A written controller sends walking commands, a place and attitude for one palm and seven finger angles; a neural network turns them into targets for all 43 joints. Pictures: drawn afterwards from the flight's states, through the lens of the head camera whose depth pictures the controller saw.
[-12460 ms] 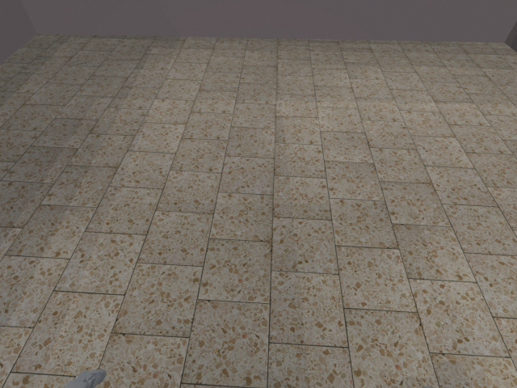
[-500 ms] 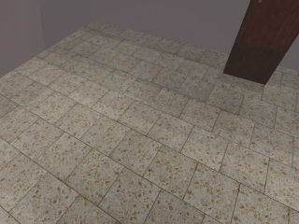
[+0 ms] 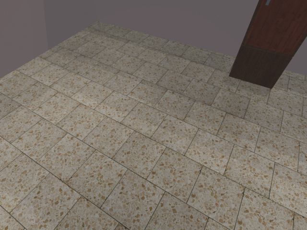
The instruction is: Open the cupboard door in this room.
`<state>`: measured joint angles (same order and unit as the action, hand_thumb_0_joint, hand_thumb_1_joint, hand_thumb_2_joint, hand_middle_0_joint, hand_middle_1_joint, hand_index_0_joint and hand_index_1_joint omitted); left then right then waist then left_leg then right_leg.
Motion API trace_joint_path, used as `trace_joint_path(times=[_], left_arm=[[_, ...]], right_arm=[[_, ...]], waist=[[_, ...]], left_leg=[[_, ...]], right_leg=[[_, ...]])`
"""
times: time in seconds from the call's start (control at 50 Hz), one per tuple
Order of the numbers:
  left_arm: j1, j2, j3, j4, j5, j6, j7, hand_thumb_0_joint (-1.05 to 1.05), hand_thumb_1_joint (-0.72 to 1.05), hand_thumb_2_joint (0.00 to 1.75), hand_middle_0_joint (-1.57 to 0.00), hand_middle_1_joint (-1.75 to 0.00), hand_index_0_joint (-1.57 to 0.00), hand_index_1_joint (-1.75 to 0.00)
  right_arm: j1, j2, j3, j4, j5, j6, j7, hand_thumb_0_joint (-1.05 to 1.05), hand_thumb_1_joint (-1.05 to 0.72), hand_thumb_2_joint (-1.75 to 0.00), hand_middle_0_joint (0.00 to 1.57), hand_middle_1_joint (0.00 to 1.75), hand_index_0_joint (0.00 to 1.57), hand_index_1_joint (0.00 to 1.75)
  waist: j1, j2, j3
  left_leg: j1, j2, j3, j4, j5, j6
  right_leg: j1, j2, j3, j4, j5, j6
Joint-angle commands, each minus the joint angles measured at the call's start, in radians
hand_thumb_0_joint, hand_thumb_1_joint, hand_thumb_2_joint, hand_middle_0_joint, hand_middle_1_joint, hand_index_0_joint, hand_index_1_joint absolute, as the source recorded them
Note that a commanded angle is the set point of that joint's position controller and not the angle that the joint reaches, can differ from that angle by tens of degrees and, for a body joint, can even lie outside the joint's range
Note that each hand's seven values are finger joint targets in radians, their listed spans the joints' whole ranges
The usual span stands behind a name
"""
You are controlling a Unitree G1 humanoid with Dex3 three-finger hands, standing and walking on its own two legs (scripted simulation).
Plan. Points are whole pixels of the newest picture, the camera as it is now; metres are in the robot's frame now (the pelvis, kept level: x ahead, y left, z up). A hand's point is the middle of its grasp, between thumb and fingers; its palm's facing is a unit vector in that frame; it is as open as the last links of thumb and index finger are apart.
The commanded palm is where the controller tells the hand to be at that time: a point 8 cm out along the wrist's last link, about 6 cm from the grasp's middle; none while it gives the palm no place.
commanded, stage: stand and wait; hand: left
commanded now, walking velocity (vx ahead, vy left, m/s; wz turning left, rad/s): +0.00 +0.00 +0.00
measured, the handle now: out of the picture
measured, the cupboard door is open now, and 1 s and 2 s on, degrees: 0 0 0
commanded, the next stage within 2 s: turn or walk to find it in 0.26 s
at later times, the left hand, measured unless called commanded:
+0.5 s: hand out of the picture +0.06 +0.24 -0.17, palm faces +0.05 -0.95 -0.30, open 7.4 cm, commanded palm none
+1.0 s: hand out of the picture -0.01 +0.17 -0.16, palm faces +0.26 -0.92 -0.30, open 7.4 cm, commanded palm none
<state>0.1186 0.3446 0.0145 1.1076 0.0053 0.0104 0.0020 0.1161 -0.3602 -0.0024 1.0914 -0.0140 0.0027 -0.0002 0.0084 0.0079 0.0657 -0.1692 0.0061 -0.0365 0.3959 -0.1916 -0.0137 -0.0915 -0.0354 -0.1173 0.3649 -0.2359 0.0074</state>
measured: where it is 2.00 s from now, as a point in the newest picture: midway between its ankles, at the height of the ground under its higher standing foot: outside the picture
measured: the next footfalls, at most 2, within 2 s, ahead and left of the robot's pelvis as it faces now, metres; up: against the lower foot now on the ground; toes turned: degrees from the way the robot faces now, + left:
right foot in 0.88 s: +0.03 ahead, -0.14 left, +0.00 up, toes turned +10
left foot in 1.32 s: -0.07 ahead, +0.09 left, +0.00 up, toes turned +28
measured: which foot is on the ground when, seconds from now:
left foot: down 0.00-0.88, up 0.90-1.00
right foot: down 0.00-0.60, up 0.62-0.86, down 0.88-1.00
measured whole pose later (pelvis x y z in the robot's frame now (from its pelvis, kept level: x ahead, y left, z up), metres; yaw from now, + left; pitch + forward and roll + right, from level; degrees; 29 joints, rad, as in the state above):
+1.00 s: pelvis -0.01 -0.04 -0.01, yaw +15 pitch +0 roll +2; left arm 0.21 0.20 0.02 1.01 0.02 0.01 0.03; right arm 0.22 -0.25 -0.07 1.05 -0.02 0.07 0.00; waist -0.01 0.04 0.04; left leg -0.46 -0.05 -0.06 0.96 -0.42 -0.03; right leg -0.18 -0.04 -0.08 0.51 -0.32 -0.02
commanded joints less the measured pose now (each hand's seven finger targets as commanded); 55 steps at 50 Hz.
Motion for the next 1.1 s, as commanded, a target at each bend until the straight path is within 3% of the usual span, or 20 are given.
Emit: trace_joint_path(times=[0.0, 0.24, 0.32, 0.38, 0.46, 0.5, 0.54, 0.56, 0.6, 0.68, 0.76, 0.82, 0.84, 0.86, 0.88, 0.9, 0.92, 0.96, 1.0, 1.08], left_arm=[[-0.008, 0.155, 0.026, -0.057, 0.005, -0.007, 0.010, 0.00, 0.90, 0.90, -0.20, -0.30, -0.20, -0.30], [-0.035, 0.196, 0.030, -0.058, 0.004, -0.028, 0.007, 0.00, 0.90, 0.90, -0.20, -0.30, -0.20, -0.30], [0.009, 0.116, 0.024, -0.054, 0.003, -0.004, 0.018, 0.00, 0.90, 0.90, -0.20, -0.30, -0.20, -0.30], [0.037, 0.100, 0.025, -0.063, 0.003, 0.008, 0.024, 0.00, 0.90, 0.90, -0.20, -0.30, -0.20, -0.30], [0.038, 0.120, 0.039, -0.098, 0.010, 0.008, 0.031, 0.00, 0.90, 0.90, -0.20, -0.30, -0.20, -0.30], [0.013, 0.101, 0.034, -0.111, 0.012, 0.006, 0.031, 0.00, 0.90, 0.90, -0.20, -0.30, -0.20, -0.30], [0.016, 0.065, 0.025, -0.113, 0.008, 0.010, 0.030, 0.00, 0.90, 0.90, -0.20, -0.30, -0.20, -0.30], [0.027, 0.036, 0.019, -0.113, 0.002, 0.012, 0.028, 0.00, 0.90, 0.90, -0.20, -0.30, -0.20, -0.30], [0.019, 0.041, 0.015, -0.113, 0.003, 0.009, 0.029, 0.00, 0.90, 0.90, -0.20, -0.30, -0.20, -0.30], [0.039, -0.004, 0.012, -0.102, 0.002, 0.007, 0.027, 0.00, 0.90, 0.90, -0.20, -0.30, -0.20, -0.30], [0.075, -0.032, 0.017, -0.109, -0.001, 0.007, 0.026, 0.00, 0.90, 0.90, -0.20, -0.30, -0.20, -0.30], [0.155, -0.020, 0.026, -0.096, -0.001, -0.003, 0.030, 0.00, 0.90, 0.90, -0.20, -0.30, -0.20, -0.30], [0.178, 0.017, 0.034, -0.093, 0.005, -0.009, 0.035, 0.00, 0.90, 0.90, -0.20, -0.30, -0.20, -0.30], [0.174, 0.087, 0.053, -0.102, 0.018, -0.015, 0.040, 0.00, 0.90, 0.90, -0.20, -0.30, -0.20, -0.30], [0.151, 0.126, 0.059, -0.131, 0.018, -0.011, 0.038, 0.00, 0.90, 0.90, -0.20, -0.30, -0.20, -0.30], [0.117, 0.108, 0.059, -0.148, 0.017, -0.008, 0.037, 0.00, 0.90, 0.90, -0.20, -0.30, -0.20, -0.30], [0.074, 0.073, 0.063, -0.158, 0.017, -0.008, 0.043, 0.00, 0.90, 0.90, -0.20, -0.30, -0.20, -0.30], [0.038, 0.033, 0.045, -0.172, 0.018, -0.014, 0.034, 0.00, 0.90, 0.90, -0.20, -0.30, -0.20, -0.30], [0.078, 0.022, 0.040, -0.169, 0.018, -0.023, 0.033, 0.00, 0.90, 0.90, -0.20, -0.30, -0.20, -0.30], [0.183, 0.035, 0.044, -0.151, 0.022, -0.024, 0.036, 0.00, 0.90, 0.90, -0.20, -0.30, -0.20, -0.30]], right_arm=[[-0.013, -0.133, -0.022, -0.060, 0.001, -0.005, -0.008, 0.00, -0.90, -0.90, 0.20, 0.30, 0.20, 0.30], [-0.031, -0.182, -0.034, -0.051, 0.008, -0.024, -0.011, 0.00, -0.90, -0.90, 0.20, 0.30, 0.20, 0.30], [0.011, -0.093, -0.022, -0.053, 0.003, -0.005, -0.007, 0.00, -0.90, -0.90, 0.20, 0.30, 0.20, 0.30], [0.033, -0.055, -0.019, -0.067, -0.001, 0.009, -0.005, 0.00, -0.90, -0.90, 0.20, 0.30, 0.20, 0.30], [0.063, -0.032, -0.032, -0.090, -0.002, 0.019, -0.007, 0.00, -0.90, -0.90, 0.20, 0.30, 0.20, 0.30], [0.098, -0.020, -0.036, -0.085, -0.004, 0.017, -0.008, 0.00, -0.90, -0.90, 0.20, 0.30, 0.20, 0.30], [0.126, -0.034, -0.037, -0.080, -0.006, 0.009, -0.006, 0.00, -0.90, -0.90, 0.20, 0.30, 0.20, 0.30], [0.123, -0.068, -0.039, -0.083, -0.007, 0.001, -0.010, 0.00, -0.90, -0.90, 0.20, 0.30, 0.20, 0.30], [0.125, -0.115, -0.055, -0.070, -0.003, -0.013, -0.027, 0.00, -0.90, -0.90, 0.20, 0.30, 0.20, 0.30], [0.130, -0.069, -0.059, -0.063, -0.005, -0.011, -0.038, 0.00, -0.90, -0.90, 0.20, 0.30, 0.20, 0.30], [0.146, -0.069, -0.075, -0.072, -0.005, 0.004, -0.036, 0.00, -0.90, -0.90, 0.20, 0.30, 0.20, 0.30], [0.110, -0.057, -0.083, -0.091, 0.003, 0.013, -0.028, 0.00, -0.90, -0.90, 0.20, 0.30, 0.20, 0.30], [0.102, -0.021, -0.080, -0.101, 0.010, 0.014, -0.022, 0.00, -0.90, -0.90, 0.20, 0.30, 0.20, 0.30], [0.099, 0.035, -0.072, -0.124, 0.012, 0.014, -0.016, 0.00, -0.90, -0.90, 0.20, 0.30, 0.20, 0.30], [0.053, 0.030, -0.079, -0.147, 0.004, 0.021, -0.016, 0.00, -0.90, -0.90, 0.20, 0.30, 0.20, 0.30], [0.049, 0.008, -0.093, -0.139, -0.005, 0.034, -0.011, 0.00, -0.90, -0.90, 0.20, 0.30, 0.20, 0.30], [0.066, 0.012, -0.096, -0.130, -0.010, 0.048, -0.008, 0.00, -0.90, -0.90, 0.20, 0.30, 0.20, 0.30], [0.094, 0.035, -0.092, -0.100, -0.006, 0.053, 0.002, 0.00, -0.90, -0.90, 0.20, 0.30, 0.20, 0.30], [0.107, 0.051, -0.085, -0.099, -0.003, 0.052, 0.006, 0.00, -0.90, -0.90, 0.20, 0.30, 0.20, 0.30], [0.038, 0.048, -0.076, -0.127, -0.002, 0.052, 0.006, 0.00, -0.90, -0.90, 0.20, 0.30, 0.20, 0.30]], waist=[[0.005, -0.001, -0.042], [0.002, -0.003, -0.073], [0.005, 0.005, -0.058], [0.009, -0.026, -0.057], [0.006, -0.122, -0.098], [-0.013, -0.111, -0.088], [-0.026, 0.024, -0.091], [-0.020, 0.126, -0.084], [-0.023, 0.216, -0.084], [-0.019, 0.171, -0.114], [-0.018, 0.120, -0.142], [0.020, 0.094, -0.159], [0.028, 0.008, -0.148], [0.027, -0.209, -0.116], [0.046, -0.292, -0.043], [0.028, -0.208, -0.010], [0.003, -0.231, 0.031], [-0.033, -0.137, 0.074], [-0.030, -0.149, 0.044], [0.016, -0.183, -0.007]], left_leg=[[-0.062, 0.109, -0.091, -0.042, 0.121, 0.021], [-0.010, 0.111, -0.102, -0.050, 0.159, 0.033], [-0.096, 0.104, -0.102, -0.010, 0.187, 0.021], [-0.162, 0.091, -0.089, 0.046, 0.189, 0.013], [-0.172, 0.063, -0.002, 0.226, 0.112, -0.004], [-0.125, 0.072, 0.003, 0.229, 0.080, -0.005], [-0.076, 0.127, -0.107, 0.093, 0.267, 0.026], [-0.079, 0.186, -0.248, -0.010, 0.319, 0.073], [0.010, 0.258, -0.408, -0.099, 0.415, 0.168], [0.079, 0.244, -0.375, -0.060, 0.438, 0.218], [0.066, 0.195, -0.345, -0.032, 0.453, 0.195], [-0.058, 0.122, -0.289, 0.029, 0.302, 0.122], [-0.194, 0.072, -0.237, 0.082, 0.133, 0.074], [-0.349, -0.030, -0.094, 0.223, -0.074, 0.011], [-0.381, -0.064, -0.027, 0.415, -0.330, -0.013], [-0.356, -0.029, -0.053, 0.577, -0.338, -0.008], [-0.367, -0.007, -0.060, 0.669, -0.311, -0.006], [-0.353, 0.003, -0.023, 0.778, -0.231, -0.016], [-0.361, 0.003, 0.004, 0.778, -0.195, -0.031], [-0.367, 0.014, 0.036, 0.683, -0.222, -0.052]], right_leg=[[0.000, -0.129, 0.099, -0.050, 0.008, -0.009], [0.015, -0.123, 0.102, -0.065, 0.056, -0.021], [0.034, -0.130, 0.073, -0.014, 0.059, -0.007], [0.040, -0.162, 0.069, 0.007, 0.072, -0.013], [0.026, -0.280, 0.095, 0.008, 0.180, -0.089], [-0.035, -0.274, 0.067, 0.052, 0.221, -0.096], [-0.082, -0.162, -0.007, 0.167, 0.120, -0.030], [-0.094, -0.076, -0.024, 0.244, 0.002, 0.015], [-0.190, -0.017, 0.055, 0.386, -0.276, 0.017], [-0.260, -0.016, 0.119, 0.432, -0.306, 0.017], [-0.210, 0.020, 0.105, 0.320, -0.225, 0.029], [-0.022, 0.016, 0.087, 0.045, -0.005, 0.039], [0.093, -0.060, 0.145, -0.034, 0.043, 0.030], [0.133, -0.257, 0.331, -0.090, 0.026, -0.032], [-0.003, -0.407, 0.450, -0.133, 0.071, -0.135], [-0.126, -0.408, 0.405, -0.138, 0.028, -0.166], [-0.189, -0.380, 0.370, -0.152, -0.015, -0.159], [-0.213, -0.290, 0.236, -0.099, 0.128, -0.133], [-0.145, -0.260, 0.159, -0.056, 0.281, -0.118], [-0.019, -0.273, 0.137, -0.008, 0.466, -0.128]])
